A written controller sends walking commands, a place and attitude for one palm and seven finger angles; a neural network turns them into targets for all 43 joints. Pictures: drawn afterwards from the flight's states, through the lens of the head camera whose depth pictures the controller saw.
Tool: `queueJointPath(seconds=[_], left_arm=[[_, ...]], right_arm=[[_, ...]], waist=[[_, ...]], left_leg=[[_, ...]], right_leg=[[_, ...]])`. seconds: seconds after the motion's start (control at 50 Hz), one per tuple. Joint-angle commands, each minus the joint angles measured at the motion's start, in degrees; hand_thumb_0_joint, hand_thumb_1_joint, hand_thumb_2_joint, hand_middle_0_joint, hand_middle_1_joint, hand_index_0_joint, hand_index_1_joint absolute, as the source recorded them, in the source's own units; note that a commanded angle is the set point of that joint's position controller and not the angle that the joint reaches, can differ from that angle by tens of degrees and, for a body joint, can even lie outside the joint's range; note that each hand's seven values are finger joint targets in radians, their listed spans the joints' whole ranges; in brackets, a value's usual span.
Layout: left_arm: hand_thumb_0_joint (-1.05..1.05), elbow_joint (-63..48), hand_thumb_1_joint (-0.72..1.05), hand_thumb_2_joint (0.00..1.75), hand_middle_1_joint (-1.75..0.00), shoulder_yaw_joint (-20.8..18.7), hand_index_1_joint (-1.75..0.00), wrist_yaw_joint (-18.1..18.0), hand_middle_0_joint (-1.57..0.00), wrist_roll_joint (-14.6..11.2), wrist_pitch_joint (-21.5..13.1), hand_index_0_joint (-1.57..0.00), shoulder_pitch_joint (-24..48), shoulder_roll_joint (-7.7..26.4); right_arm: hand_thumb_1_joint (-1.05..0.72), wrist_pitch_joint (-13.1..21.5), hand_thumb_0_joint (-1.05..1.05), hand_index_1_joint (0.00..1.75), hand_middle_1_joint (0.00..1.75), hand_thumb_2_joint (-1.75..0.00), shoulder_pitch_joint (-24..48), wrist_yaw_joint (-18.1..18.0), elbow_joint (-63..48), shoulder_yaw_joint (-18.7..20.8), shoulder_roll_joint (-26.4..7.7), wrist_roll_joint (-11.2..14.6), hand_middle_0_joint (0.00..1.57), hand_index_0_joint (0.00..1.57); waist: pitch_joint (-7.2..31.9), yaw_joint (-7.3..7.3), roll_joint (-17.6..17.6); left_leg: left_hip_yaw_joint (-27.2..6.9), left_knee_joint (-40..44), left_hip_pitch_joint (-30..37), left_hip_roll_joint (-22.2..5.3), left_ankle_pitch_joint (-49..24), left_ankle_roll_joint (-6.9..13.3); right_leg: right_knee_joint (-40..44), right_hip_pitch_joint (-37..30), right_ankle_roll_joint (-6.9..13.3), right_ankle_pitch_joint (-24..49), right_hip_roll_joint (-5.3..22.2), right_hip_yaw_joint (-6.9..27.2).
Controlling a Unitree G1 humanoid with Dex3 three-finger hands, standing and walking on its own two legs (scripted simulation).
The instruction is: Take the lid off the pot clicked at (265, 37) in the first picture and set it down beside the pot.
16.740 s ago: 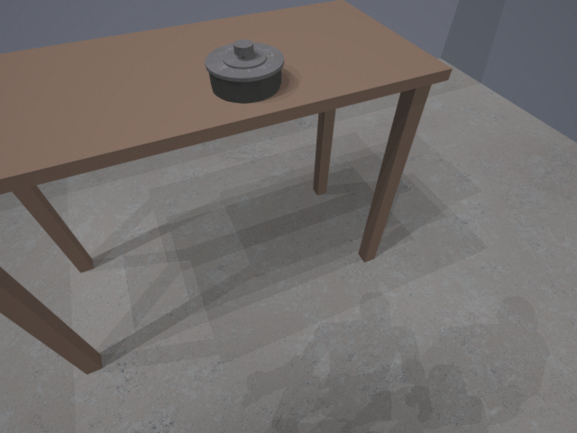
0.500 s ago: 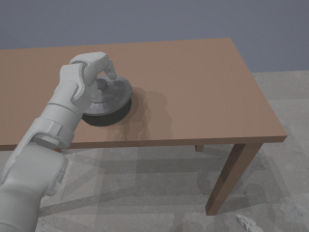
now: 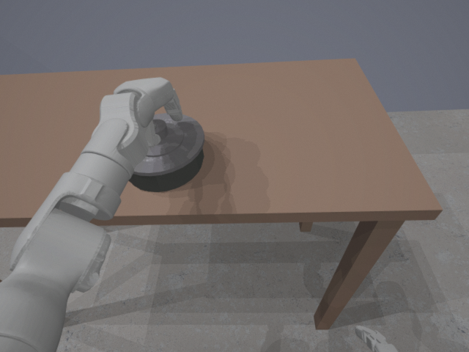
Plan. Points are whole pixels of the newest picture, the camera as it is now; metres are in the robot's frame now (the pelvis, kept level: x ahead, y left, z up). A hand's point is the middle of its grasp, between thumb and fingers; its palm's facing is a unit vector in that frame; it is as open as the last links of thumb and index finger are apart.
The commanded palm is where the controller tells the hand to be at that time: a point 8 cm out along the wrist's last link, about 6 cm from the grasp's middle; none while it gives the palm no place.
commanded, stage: lower the open fingers around the knob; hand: left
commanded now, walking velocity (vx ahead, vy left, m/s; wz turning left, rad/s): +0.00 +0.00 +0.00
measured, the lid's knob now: (155, 130) +0.47 +0.15 +0.16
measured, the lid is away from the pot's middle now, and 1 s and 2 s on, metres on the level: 0.00 0.00 0.00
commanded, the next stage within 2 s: close the fingers and squeeze the knob in 0.20 s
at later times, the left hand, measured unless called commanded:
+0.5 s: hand (153, 130) +0.44 +0.14 +0.17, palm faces -0.28 -0.05 -0.96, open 9.9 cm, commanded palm +0.42 +0.15 +0.22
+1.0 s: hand (154, 131) +0.44 +0.14 +0.17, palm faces -0.27 -0.08 -0.96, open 8.1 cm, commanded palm +0.42 +0.16 +0.22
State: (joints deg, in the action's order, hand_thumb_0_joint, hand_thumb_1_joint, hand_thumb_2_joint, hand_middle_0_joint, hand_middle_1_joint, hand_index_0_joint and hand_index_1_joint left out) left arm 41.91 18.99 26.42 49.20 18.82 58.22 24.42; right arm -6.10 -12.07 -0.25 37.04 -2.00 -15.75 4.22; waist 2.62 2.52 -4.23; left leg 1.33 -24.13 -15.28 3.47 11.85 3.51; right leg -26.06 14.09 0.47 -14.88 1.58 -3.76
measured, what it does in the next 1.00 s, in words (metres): stands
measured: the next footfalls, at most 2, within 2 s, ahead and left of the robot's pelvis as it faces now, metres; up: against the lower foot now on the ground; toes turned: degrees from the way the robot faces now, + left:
none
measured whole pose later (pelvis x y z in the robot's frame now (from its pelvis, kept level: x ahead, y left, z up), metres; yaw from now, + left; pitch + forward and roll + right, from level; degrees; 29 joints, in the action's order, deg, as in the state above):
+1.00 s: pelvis +0.00 +0.00 +0.00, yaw -1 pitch +3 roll +0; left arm 34.7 17.5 25.8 48.2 18.5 52.6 25.0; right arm -6.3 -11.7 0.1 36.3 -1.8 -15.6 4.2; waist 2.5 2.4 -4.5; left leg 1.7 -23.6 -14.2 3.4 12.0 3.7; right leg -25.1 13.0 0.3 -14.7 1.4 -3.2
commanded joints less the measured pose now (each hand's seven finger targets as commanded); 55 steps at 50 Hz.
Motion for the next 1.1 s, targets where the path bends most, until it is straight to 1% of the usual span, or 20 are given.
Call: queueJointPath(seconds=[0.0,0.04,0.08,0.14,0.18,0.24,0.28,0.3,0.38,0.44,0.46,0.54,0.58,0.74,0.78,0.88,0.94,0.98,1.04,1.08], left_arm=[[0.0,-9.17,-0.36,1.67,-0.08,-3.22,-0.08,-0.78,-0.88,0.33,-0.95,-0.88,24.48,7.73],[0.0,-9.83,-0.36,1.67,-0.08,-2.28,-0.08,-0.64,-0.88,-1.18,-0.76,-0.88,21.54,5.41],[0.0,-10.21,-0.36,1.67,-0.08,-5.59,-0.08,-0.91,-0.88,0.24,-0.78,-0.88,23.29,10.52],[0.0,-10.61,-0.36,1.67,-0.08,-2.25,-0.08,-0.66,-0.88,-1.48,-0.28,-0.88,21.63,5.44],[0.0,-10.4,-0.36,1.67,-0.08,-5.62,-0.08,-1.04,-0.88,-0.14,-0.25,-0.88,22.09,10.25],[0.0,-10.23,-0.36,1.67,-0.08,-2.18,-0.08,-1.04,-0.88,-1.24,-0.15,-0.88,22.71,5.62],[0.0,-9.67,-0.36,1.67,-0.08,-5.73,-0.08,-1.33,-0.88,0.14,-0.29,-0.88,22.32,10.48],[0.0,-9.68,-0.18,1.19,-0.34,-2.55,-0.34,-1.12,-0.7,0.05,-0.19,-0.7,23.03,6.75],[0.0,-10.36,-0.14,1.19,-0.49,-5.87,-0.49,-1.49,-0.66,0.2,-0.31,-0.66,23.35,10.52],[0.0,-10.3,-0.11,1.18,-0.57,-1.84,-0.57,-1.09,-0.64,-1.33,-0.12,-0.64,22.61,4.87],[0.0,-10.58,-0.1,1.17,-0.6,-6.97,-0.6,-1.57,-0.64,0.06,-0.23,-0.64,23.62,11.51],[0.0,-12.17,-0.06,1.16,-0.68,-2.89,-0.68,-1.18,-0.64,-1.4,-0.43,-0.64,21.92,6.08],[0.0,-10.81,-0.03,1.15,-0.71,-7.13,-0.71,-1.47,-0.64,0.21,-0.58,-0.64,22.38,12.36],[0.0,-16.1,0.06,1.1,-0.83,-3.33,-0.83,-1.57,-0.65,-1.14,-0.45,-0.65,21.83,6.59],[0.0,-13.62,0.09,1.08,-0.85,-7.18,-0.85,-1.97,-0.66,0.05,-0.26,-0.66,21.48,11.87],[0.0,-13.62,0.15,1.03,-0.9,-9.39,-0.9,-2.19,-0.68,0.29,-0.56,-0.68,19.47,14.25],[0.0,-15.86,0.19,1.0,-0.92,-4.9,-0.92,-1.93,-0.7,-1.09,-0.56,-0.7,19.35,8.45],[0.0,-13.38,0.22,0.98,-0.93,-9.58,-0.93,-2.23,-0.71,0.33,-0.6,-0.71,18.17,14.98],[0.0,-13.45,0.26,0.94,-0.95,-5.26,-0.95,-1.91,-0.73,-0.83,-0.29,-0.73,19.66,9.5],[0.0,-12.64,0.29,0.91,-0.96,-8.53,-0.96,-2.25,-0.74,0.95,-0.43,-0.74,20.46,14.41]], right_arm=[[-0.9,2.58,0.0,0.3,0.3,-0.9,4.45,-0.36,-8.31,2.05,-6.33,0.04,0.2,0.2],[-0.9,2.23,0.0,0.3,0.3,-0.9,4.19,-0.04,-8.48,2.41,-6.77,0.06,0.2,0.2],[-0.9,2.18,0.0,0.3,0.3,-0.9,4.33,-0.21,-8.31,1.99,-6.71,-0.02,0.2,0.2],[-0.9,2.0,0.0,0.3,0.3,-0.9,4.84,-0.01,-8.46,2.34,-6.76,0.26,0.2,0.2],[-0.9,2.1,0.0,0.3,0.3,-0.9,4.57,-0.13,-8.3,2.01,-6.62,0.07,0.2,0.2],[-0.9,1.91,0.0,0.3,0.3,-0.9,4.73,-0.21,-8.13,2.32,-6.79,0.17,0.2,0.2],[-0.9,2.06,0.0,0.3,0.3,-0.9,4.66,-0.28,-8.09,1.82,-6.62,0.1,0.2,0.2],[-0.9,2.08,0.0,0.3,0.3,-0.9,5.05,-0.28,-8.21,1.79,-6.17,0.19,0.2,0.2],[-0.9,2.1,0.0,0.3,0.3,-0.9,4.75,-0.39,-8.21,1.93,-6.45,-0.08,0.2,0.2],[-0.9,1.93,0.0,0.3,0.3,-0.9,4.75,-0.21,-8.12,2.27,-6.62,0.04,0.2,0.2],[-0.9,1.99,0.0,0.3,0.3,-0.9,4.17,-0.32,-7.62,2.13,-6.49,-0.05,0.2,0.2],[-0.9,2.15,0.0,0.3,0.3,-0.9,5.1,-0.22,-8.53,2.27,-6.49,-0.02,0.2,0.2],[-0.9,2.24,0.0,0.3,0.3,-0.9,4.67,-0.44,-8.16,1.85,-6.57,-0.02,0.2,0.2],[-0.9,2.14,0.0,0.3,0.3,-0.9,5.46,0.17,-8.81,2.54,-6.37,0.08,0.2,0.2],[-0.9,2.2,0.0,0.3,0.3,-0.9,5.04,0.01,-8.28,2.11,-6.44,-0.01,0.2,0.2],[-0.9,2.68,0.0,0.3,0.3,-0.9,5.12,-0.25,-8.58,2.09,-6.57,-0.12,0.2,0.2],[-0.9,2.25,0.0,0.3,0.3,-0.9,5.9,-0.01,-8.97,2.39,-6.52,0.11,0.2,0.2],[-0.9,2.56,0.0,0.3,0.3,-0.9,5.42,-0.31,-8.8,1.84,-6.62,0.09,0.2,0.2],[-0.9,1.94,0.0,0.3,0.3,-0.9,5.65,-0.26,-8.49,2.2,-6.83,0.29,0.2,0.2],[-0.9,2.22,0.0,0.3,0.3,-0.9,5.38,-0.58,-8.52,1.8,-6.65,0.05,0.2,0.2]], waist=[[17.08,0.87,6.72],[16.17,1.28,6.31],[16.82,0.68,7.88],[14.29,1.4,6.35],[15.45,0.58,7.01],[14.73,1.5,6.41],[15.93,0.49,7.23],[15.47,0.98,7.27],[17.24,0.37,6.91],[15.24,1.64,6.5],[16.78,0.57,8.4],[15.94,1.13,5.32],[16.21,0.32,7.48],[17.74,0.96,4.39],[17.18,0.22,6.38],[18.51,-0.65,7.5],[17.11,0.46,5.65],[17.13,-0.61,7.2],[14.85,0.66,6.49],[16.45,-0.2,6.45]], left_leg=[[-2.99,1.41,9.41,0.05,-12.69,0.88],[-3.39,0.96,10.11,-0.2,-14.55,1.01],[-3.13,1.48,9.34,-0.17,-12.96,0.93],[-3.47,1.32,9.97,-0.41,-13.61,0.98],[-3.26,1.71,9.41,-0.25,-11.59,0.85],[-3.28,1.55,9.53,-0.28,-11.25,0.9],[-3.23,1.76,8.95,-0.24,-11.43,0.7],[-3.24,1.79,9.22,-0.19,-11.08,0.65],[-3.14,1.66,9.29,-0.1,-11.07,0.83],[-3.52,1.28,10.1,-0.39,-12.68,0.87],[-3.55,1.68,9.7,-0.6,-11.92,0.7],[-3.46,1.41,10.59,-0.32,-13.08,0.9],[-3.16,1.84,9.03,-0.29,-11.78,0.81],[-3.94,1.08,12.6,-0.76,-17.47,0.75],[-3.54,1.68,10.74,-0.62,-14.5,0.64],[-3.27,1.58,10.05,-0.42,-15.02,0.83],[-3.16,1.24,10.87,-0.62,-16.74,0.88],[-2.89,1.35,9.33,-0.4,-15.59,0.84],[-3.05,1.53,9.44,-0.69,-14.39,0.7],[-2.73,1.53,9.07,-0.42,-13.11,0.68]], right_leg=[[1.82,-3.21,2.02,17.57,-2.12,1.83],[2.44,-2.18,2.17,18.2,-2.29,1.29],[2.08,-3.66,1.98,17.8,-2.44,1.66],[2.78,-1.15,2.24,16.9,-2.43,1.12],[2.46,-2.54,2.05,15.86,-2.59,1.5],[2.85,-1.17,2.24,15.36,-2.47,1.19],[2.05,-2.94,2.16,15.9,-2.51,1.47],[2.06,-1.8,2.11,15.21,-2.46,1.28],[2.03,-3.58,2.15,15.83,-2.43,1.77],[2.73,-1.05,2.31,16.23,-2.48,1.12],[2.23,-2.95,2.09,15.86,-2.58,1.51],[2.76,-1.81,2.35,16.42,-2.45,1.19],[2.38,-3.83,2.12,16.39,-2.59,1.64],[2.64,-2.14,2.4,17.8,-2.56,1.31],[2.32,-3.52,2.24,17.21,-2.82,1.55],[2.0,-5.88,2.17,18.71,-2.55,1.93],[2.71,-3.96,2.24,19.32,-2.35,1.44],[2.04,-5.78,2.11,19.65,-2.62,1.97],[2.78,-2.92,2.24,17.79,-2.47,1.19],[2.26,-4.42,2.15,17.51,-2.56,1.82]])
